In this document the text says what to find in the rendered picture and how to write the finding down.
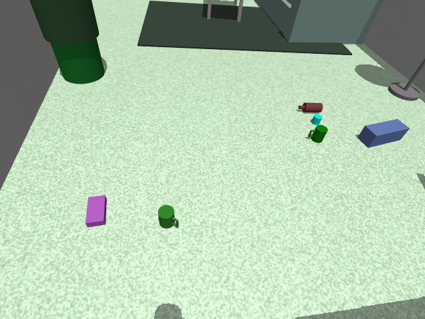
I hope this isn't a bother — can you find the potted plant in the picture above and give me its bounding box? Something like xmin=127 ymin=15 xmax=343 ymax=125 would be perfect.
xmin=29 ymin=0 xmax=105 ymax=84

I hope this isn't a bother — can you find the floor lamp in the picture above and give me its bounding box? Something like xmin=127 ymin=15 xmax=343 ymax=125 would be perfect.
xmin=388 ymin=59 xmax=425 ymax=101

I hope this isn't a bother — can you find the sofa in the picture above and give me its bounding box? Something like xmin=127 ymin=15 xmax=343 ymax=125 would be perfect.
xmin=255 ymin=0 xmax=384 ymax=45

